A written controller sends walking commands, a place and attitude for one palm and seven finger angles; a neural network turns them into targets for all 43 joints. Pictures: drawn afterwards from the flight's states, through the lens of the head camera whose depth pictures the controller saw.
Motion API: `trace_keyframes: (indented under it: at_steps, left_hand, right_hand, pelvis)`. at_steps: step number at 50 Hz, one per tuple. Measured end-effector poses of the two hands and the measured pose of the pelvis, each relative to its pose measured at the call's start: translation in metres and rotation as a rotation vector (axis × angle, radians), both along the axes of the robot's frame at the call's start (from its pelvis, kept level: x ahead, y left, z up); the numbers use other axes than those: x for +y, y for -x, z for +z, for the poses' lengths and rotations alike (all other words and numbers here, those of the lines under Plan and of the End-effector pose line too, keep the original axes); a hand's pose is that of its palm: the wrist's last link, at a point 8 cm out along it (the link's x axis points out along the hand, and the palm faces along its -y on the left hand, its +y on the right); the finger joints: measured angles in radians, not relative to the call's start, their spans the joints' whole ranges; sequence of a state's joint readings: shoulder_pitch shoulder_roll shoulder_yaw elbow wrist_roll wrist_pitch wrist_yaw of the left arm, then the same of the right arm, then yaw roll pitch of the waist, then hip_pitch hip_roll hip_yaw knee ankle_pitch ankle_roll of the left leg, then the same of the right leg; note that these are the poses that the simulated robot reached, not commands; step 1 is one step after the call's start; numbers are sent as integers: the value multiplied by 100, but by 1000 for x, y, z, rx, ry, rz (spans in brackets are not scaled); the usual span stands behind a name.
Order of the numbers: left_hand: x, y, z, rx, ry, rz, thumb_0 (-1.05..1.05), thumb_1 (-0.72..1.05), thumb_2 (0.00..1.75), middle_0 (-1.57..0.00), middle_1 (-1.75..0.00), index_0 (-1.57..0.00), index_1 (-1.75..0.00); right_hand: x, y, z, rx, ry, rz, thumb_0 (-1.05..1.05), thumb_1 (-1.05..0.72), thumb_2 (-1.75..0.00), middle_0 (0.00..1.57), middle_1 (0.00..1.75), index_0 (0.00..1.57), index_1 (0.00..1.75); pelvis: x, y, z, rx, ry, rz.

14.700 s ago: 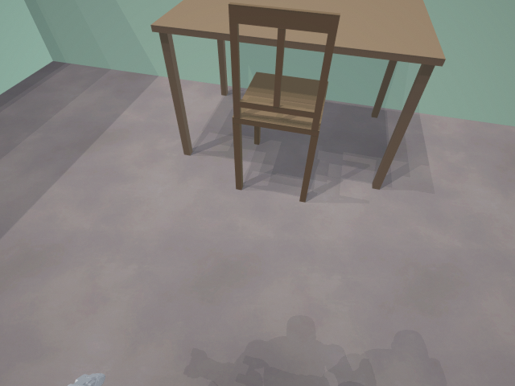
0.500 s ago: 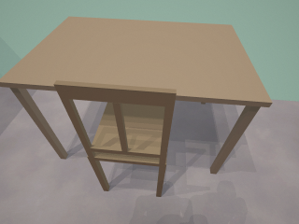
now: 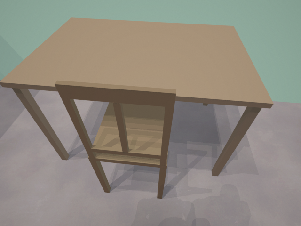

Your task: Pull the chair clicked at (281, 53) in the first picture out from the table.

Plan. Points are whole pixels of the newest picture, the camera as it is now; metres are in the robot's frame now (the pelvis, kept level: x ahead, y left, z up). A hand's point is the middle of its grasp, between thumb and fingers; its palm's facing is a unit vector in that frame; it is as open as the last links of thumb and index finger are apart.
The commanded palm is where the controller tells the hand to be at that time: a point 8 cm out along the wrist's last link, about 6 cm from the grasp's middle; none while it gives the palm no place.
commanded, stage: look again from close up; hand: left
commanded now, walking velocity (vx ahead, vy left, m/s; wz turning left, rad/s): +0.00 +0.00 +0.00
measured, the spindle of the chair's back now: (122, 129) +0.47 +0.15 -0.08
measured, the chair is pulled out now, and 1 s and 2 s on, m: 0.00 0.00 0.00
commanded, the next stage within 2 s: raise the hand toward the chair's back in 0.38 s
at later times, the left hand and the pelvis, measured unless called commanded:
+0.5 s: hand out of the picture -0.04 +0.14 -0.18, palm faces +0.07 -0.99 -0.16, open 7.3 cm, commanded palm +0.09 +0.20 -0.08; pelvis +0.00 +0.00 +0.00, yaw +0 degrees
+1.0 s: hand out of the picture +0.12 +0.16 -0.08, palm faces +0.03 -1.00 +0.00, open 10.0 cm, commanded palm +0.12 +0.22 -0.06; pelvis -0.05 +0.01 -0.11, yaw +1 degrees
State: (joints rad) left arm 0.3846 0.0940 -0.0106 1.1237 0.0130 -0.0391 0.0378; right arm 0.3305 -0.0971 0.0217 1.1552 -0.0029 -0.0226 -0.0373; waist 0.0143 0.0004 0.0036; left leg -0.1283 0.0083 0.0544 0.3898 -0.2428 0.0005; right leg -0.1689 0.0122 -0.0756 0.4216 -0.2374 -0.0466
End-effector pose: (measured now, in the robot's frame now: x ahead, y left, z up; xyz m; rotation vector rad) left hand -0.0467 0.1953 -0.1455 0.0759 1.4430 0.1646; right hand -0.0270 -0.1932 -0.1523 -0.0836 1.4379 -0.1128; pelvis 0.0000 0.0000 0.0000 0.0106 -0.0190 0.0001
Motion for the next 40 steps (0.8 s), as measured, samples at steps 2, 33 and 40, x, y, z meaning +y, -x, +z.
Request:
trace_keyframes:
  at_steps: [2, 33, 40]
  left_hand:
    - [0, 1, 0, 1, 0, 0, 0, 91, 90, -19, -30, -20, -30]
    - [44, -128, 91, -748, -153, 11, 7, 93, 87, -19, -29, -19, -29]
    - [-7, -214, 126, -1442, 166, -137, 3, 76, 82, -17, -27, -18, -27]
  right_hand:
    - [0, 1, 0, 1, -1, -1, 0, -91, -89, 20, 30, 19, 29]
    - [-56, -68, 20, -491, 160, 72, 3, -93, -89, 21, 30, 20, 29]
    - [-79, -164, 61, -902, 256, 178, 2, -91, -89, 20, 30, 19, 29]
  pelvis:
    - [0, 0, 0, 0, 0, -1]
    - [6, 20, -13, 26, 9, 35]
    - [7, 37, -54, 174, -6, 9]
